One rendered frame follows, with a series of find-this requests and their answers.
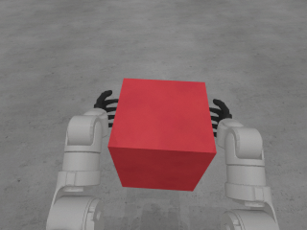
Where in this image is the right robot forearm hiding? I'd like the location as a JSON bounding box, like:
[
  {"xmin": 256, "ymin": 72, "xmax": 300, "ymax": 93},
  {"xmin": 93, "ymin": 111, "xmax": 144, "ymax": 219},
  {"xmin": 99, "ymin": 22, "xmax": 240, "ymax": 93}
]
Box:
[{"xmin": 216, "ymin": 118, "xmax": 280, "ymax": 230}]

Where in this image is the robot right upper arm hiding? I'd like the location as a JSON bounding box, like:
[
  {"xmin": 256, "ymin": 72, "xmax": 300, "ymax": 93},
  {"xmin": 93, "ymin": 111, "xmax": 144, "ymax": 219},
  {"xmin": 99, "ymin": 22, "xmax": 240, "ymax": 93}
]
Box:
[{"xmin": 221, "ymin": 209, "xmax": 279, "ymax": 230}]

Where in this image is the robot right hand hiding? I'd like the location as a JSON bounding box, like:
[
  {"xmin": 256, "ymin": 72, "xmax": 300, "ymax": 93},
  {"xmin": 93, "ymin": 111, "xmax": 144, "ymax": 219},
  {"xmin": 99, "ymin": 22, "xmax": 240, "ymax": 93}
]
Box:
[{"xmin": 209, "ymin": 99, "xmax": 232, "ymax": 137}]

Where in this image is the robot left upper arm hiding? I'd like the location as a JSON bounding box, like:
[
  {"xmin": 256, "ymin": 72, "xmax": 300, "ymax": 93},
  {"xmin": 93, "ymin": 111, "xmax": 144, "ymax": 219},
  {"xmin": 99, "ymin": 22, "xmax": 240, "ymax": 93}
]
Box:
[{"xmin": 47, "ymin": 195, "xmax": 105, "ymax": 230}]

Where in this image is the carton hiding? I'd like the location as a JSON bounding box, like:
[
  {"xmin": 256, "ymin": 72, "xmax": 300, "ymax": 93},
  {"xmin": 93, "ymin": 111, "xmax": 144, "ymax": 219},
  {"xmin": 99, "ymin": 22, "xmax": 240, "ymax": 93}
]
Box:
[{"xmin": 107, "ymin": 78, "xmax": 217, "ymax": 192}]

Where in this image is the robot left hand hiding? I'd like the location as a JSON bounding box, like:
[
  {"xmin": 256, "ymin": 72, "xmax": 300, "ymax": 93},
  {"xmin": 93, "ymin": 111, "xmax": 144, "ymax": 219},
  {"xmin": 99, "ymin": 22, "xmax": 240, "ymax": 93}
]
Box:
[{"xmin": 93, "ymin": 90, "xmax": 119, "ymax": 127}]

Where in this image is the left robot forearm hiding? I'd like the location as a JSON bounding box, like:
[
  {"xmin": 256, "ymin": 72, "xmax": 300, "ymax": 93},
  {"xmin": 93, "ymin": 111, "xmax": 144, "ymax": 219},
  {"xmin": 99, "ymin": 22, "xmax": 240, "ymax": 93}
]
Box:
[{"xmin": 46, "ymin": 107, "xmax": 109, "ymax": 230}]

